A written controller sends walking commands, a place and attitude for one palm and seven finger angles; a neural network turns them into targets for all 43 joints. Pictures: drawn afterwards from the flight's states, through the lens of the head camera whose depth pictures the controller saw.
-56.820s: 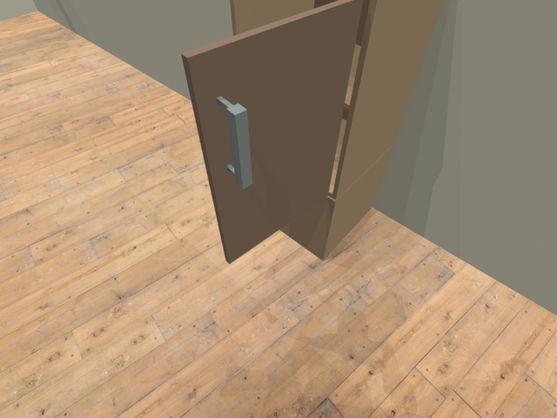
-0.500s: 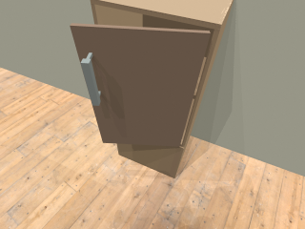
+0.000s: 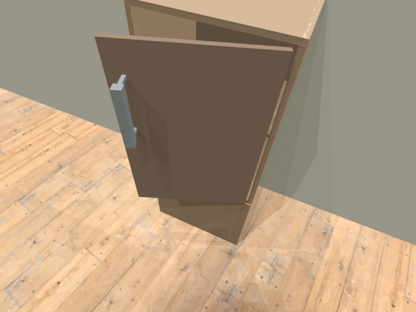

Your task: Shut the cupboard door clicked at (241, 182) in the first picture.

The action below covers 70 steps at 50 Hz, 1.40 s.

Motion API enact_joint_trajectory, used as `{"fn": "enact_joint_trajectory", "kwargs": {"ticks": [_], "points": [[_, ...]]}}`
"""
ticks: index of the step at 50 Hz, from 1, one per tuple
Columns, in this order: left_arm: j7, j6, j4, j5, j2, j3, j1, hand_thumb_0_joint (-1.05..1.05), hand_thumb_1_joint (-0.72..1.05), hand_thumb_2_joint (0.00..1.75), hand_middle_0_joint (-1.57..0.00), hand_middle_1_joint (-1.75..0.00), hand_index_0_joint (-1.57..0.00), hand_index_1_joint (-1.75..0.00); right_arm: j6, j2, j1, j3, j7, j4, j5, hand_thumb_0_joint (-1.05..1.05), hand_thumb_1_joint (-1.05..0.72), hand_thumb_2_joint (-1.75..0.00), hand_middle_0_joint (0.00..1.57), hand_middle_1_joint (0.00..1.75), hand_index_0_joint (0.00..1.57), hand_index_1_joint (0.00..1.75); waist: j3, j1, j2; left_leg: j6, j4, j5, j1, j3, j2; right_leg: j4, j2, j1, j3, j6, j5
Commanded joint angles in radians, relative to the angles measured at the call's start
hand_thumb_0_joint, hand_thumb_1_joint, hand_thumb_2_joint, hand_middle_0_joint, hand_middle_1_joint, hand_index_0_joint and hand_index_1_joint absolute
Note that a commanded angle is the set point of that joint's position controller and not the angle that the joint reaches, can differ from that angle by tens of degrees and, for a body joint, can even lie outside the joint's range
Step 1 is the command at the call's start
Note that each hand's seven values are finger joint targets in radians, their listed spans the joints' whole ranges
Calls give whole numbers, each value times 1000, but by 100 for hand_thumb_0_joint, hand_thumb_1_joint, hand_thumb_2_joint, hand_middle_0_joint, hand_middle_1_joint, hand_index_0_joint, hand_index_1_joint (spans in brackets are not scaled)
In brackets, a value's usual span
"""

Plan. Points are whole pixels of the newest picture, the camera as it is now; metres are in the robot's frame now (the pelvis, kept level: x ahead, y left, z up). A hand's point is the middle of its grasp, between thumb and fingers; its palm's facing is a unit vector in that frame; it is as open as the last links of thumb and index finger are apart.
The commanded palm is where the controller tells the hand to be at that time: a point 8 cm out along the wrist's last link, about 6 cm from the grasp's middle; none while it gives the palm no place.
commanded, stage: look again from close up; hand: left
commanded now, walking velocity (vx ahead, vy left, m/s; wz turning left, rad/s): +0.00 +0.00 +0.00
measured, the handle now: (127, 113) +0.52 +0.24 +0.08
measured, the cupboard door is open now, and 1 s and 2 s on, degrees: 22 22 22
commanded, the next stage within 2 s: raise the hand and make a fist in 0.32 s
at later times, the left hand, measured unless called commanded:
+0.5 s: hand out of the picture +0.13 +0.21 -0.13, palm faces +0.17 -0.96 -0.21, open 7.4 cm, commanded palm +0.13 +0.23 -0.06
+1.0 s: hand (110, 292) +0.15 +0.18 +0.00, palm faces +0.13 -0.99 -0.07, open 5.4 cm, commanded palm +0.15 +0.23 -0.01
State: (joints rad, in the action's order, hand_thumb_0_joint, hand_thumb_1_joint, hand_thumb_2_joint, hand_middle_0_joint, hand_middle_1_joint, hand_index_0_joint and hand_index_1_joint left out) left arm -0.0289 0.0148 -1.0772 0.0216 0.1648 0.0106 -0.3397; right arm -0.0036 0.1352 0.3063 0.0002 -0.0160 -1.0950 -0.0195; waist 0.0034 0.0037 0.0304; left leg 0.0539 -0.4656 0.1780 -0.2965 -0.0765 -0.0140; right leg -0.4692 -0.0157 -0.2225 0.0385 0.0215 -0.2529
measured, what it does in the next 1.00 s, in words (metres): lowers itself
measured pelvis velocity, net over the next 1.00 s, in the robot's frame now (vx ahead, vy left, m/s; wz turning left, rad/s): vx -0.02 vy -0.03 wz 0.07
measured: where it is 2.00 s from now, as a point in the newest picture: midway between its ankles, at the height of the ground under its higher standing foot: outside the picture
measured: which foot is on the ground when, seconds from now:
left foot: down 0.00-1.00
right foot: down 0.00-1.00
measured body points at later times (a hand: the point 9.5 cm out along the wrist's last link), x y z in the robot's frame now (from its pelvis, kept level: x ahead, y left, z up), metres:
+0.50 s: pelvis +0.04 +0.01 +0.00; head +0.05 +0.02 +0.44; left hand +0.12 +0.26 -0.12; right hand +0.09 -0.23 -0.14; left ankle +0.05 +0.08 -0.74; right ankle +0.00 -0.11 -0.73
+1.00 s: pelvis -0.02 -0.03 -0.09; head +0.03 -0.02 +0.35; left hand +0.14 +0.23 +0.01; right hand +0.24 -0.24 -0.14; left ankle +0.05 +0.08 -0.74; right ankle +0.00 -0.11 -0.74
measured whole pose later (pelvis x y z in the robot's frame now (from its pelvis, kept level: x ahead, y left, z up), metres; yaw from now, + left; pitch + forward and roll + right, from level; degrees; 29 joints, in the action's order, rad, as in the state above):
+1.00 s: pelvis -0.02 -0.03 -0.09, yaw +4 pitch +11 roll -3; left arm 0.29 0.58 0.12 -0.32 0.23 -0.16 -0.48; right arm -0.27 0.26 0.14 -0.01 -0.05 -0.55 0.02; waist -0.12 0.07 -0.04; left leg 0.01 -1.19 0.47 -0.92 0.05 0.02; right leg -1.15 -0.04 -0.77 0.16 0.08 -0.57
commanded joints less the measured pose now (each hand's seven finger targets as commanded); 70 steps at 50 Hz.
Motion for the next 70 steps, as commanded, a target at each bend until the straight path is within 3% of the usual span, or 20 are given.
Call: {"fn": "enact_joint_trajectory", "kwargs": {"ticks": [1, 21, 22, 23, 24, 25, 26, 29, 31, 33, 37, 40, 44, 46, 49, 52, 55, 61, 65, 70], "points": [[-5, 20, 25, -5, 96, -14, -46, 0, 90, 90, -20, -30, -20, -30, -35, 124, 28, -15, -6, 33, 7, 0, -90, -90, 20, 30, 20, 30, 37, -1, -51, -2, 144, 101, 30, 161, 130, 102, 106, -31, -121, 31, -2], [-49, 18, -7, 5, 91, -8, -34, 0, 90, 90, -20, -30, -20, -30, -35, 171, -71, -11, -10, 73, 19, 0, -90, -90, 20, 30, 20, 30, 66, 4, -106, -27, -37, -297, 106, 111, 156, 95, 141, -26, -115, 1, 182], [-63, 275, 1645, -127, 686, -461, 793, 0, 90, 90, -20, -30, -20, -30, -222, 373, 48, -67, -87, 383, 40, 0, -90, -90, 20, 30, 20, 30, -303, -155, -102, -34, -50, -429, 433, 175, 99, -115, 39, -47, -1, -9, 304], [-60, 204, 1344, -143, 199, -53, 108, 0, 90, 90, -22, -32, -22, -32, -314, 232, -54, 12, -102, 361, 85, 0, -90, -90, 20, 30, 20, 30, -457, -44, -427, -66, -73, -553, 563, 169, 99, -255, -13, -127, 40, -3, 75], [-105, 152, 1328, -189, 195, -130, 57, 0, 90, 90, -24, -34, -24, -34, -340, 231, -69, -1, -95, 320, 61, 0, -90, -90, 20, 30, 20, 30, -439, -6, -317, -120, -8, -653, 487, 184, 118, -235, -8, -117, 40, 3, -2], [-72, 46, 1058, -182, -114, 77, -192, 0, 90, 90, -25, -36, -25, -36, -337, 175, -57, 0, -47, 309, 58, 0, -90, -90, 20, 30, 20, 30, -263, -52, -237, -110, 67, -538, 347, 197, 119, -199, 12, -234, 31, -14, -70], [-71, 83, 1256, -185, -17, 33, 39, 0, 90, 90, -27, -38, -27, -38, -347, 233, -33, -47, -17, 384, 53, 0, -90, -90, 20, 30, 20, 30, -160, -61, -182, -104, 24, -339, 214, 207, 108, -170, 20, -217, 22, -7, -37], [18, 211, 939, -195, -7, -75, -295, 0, 90, 90, -33, -44, -33, -44, -345, 228, -114, -77, 5, 474, 52, 0, -90, -90, 20, 30, 20, 30, 104, 1, 109, -91, -96, 11, -135, 162, 37, -90, 14, -290, 65, 16, -60], [142, 361, 884, -244, -13, -123, -424, 0, 90, 90, -36, -48, -36, -48, -320, 222, -142, -87, 22, 519, 36, 0, -90, -90, 20, 30, 20, 30, 46, 35, 287, -84, -224, -22, -232, 129, 14, -189, 9, -354, 67, 14, -1], [291, 507, 890, -266, 45, -184, -425, 0, 90, 90, -40, -52, -40, -52, -303, 240, -162, -104, 34, 563, 26, 0, -90, -90, 20, 30, 20, 30, -88, 53, 314, -89, -341, -90, -299, 101, 3, -340, 18, -370, 48, 5, 197], [380, 540, 1043, -312, 171, -313, -306, 0, 90, 90, -47, -60, -47, -60, -273, 232, -215, -104, 28, 690, 34, 0, -90, -90, 20, 30, 20, 30, -257, 103, -16, -66, -432, 10, -365, 47, -32, -434, 26, -377, -30, 17, 69], [320, 582, 1374, -335, 245, -355, -108, 0, 90, 90, -53, -66, -53, -66, -281, 214, -178, -93, 14, 728, 29, 0, -90, -90, 20, 30, 20, 30, -419, 76, -257, -44, -487, 51, -317, 74, -9, -446, 12, -440, -74, 19, -47], [285, 691, 1612, -335, 171, -181, 124, 0, 90, 90, -60, -74, -60, -74, -310, 220, -149, -66, -17, 689, 29, 0, -90, -90, 20, 30, 20, 30, -369, -66, -182, -18, -569, 142, -319, 133, 22, -422, -5, -597, -109, 8, -168], [322, 686, 1535, -339, 115, -85, 116, 0, 90, 90, -64, -78, -64, -78, -327, 237, -146, -58, -35, 673, 39, 0, -90, -90, 20, 30, 20, 30, -254, -100, -137, -12, -586, 235, -386, 136, 28, -388, -8, -640, -117, 5, -286], [385, 550, 1341, -332, 194, -113, 74, 0, 90, 90, -69, -84, -69, -84, -319, 253, -128, -47, -67, 671, 63, 0, -90, -90, 20, 30, 20, 30, -166, -103, -30, -6, -594, 300, -486, 129, 26, -277, 9, -598, -191, -23, -439], [414, 314, 1207, -323, 264, -202, -24, 0, 90, 90, -75, -90, -75, -90, -273, 247, -133, -42, -77, 723, 83, 0, -90, -90, 20, 30, 20, 30, -185, -24, 55, -8, -538, 289, -516, 107, 19, -207, 52, -459, -232, -44, -480], [349, 163, 1298, -364, 288, -331, -98, 0, 90, 90, -81, -96, -81, -96, -232, 206, -162, -31, -75, 784, 81, 0, -90, -90, 20, 30, 20, 30, -304, 64, 4, -21, -480, 199, -435, 100, 3, -206, 82, -282, -230, -60, -324], [171, 319, 1441, -353, 222, -357, -107, 0, 90, 90, -92, -108, -92, -108, -245, 175, -122, -31, -58, 740, 52, 0, -90, -90, 20, 30, 20, 30, -237, 44, -3, -38, -397, 33, -328, 122, 23, -292, 40, -288, -105, -52, 95], [251, 420, 1390, -316, 153, -179, -72, 0, 90, 90, -99, -116, -99, -116, -279, 219, -81, -36, -42, 708, 48, 0, -90, -90, 20, 30, 20, 30, -190, -30, -36, -24, -401, 56, -290, 125, 22, -309, 17, -402, -64, -49, 42], [330, 372, 1405, -346, 230, -224, -57, 0, 90, 90, -108, -126, -108, -126, -309, 244, -72, -46, -58, 714, 68, 0, -90, -90, 20, 30, 20, 30, -277, -8, -34, -16, -360, 87, -236, 128, 16, -250, 13, -351, -66, -26, -92]]}}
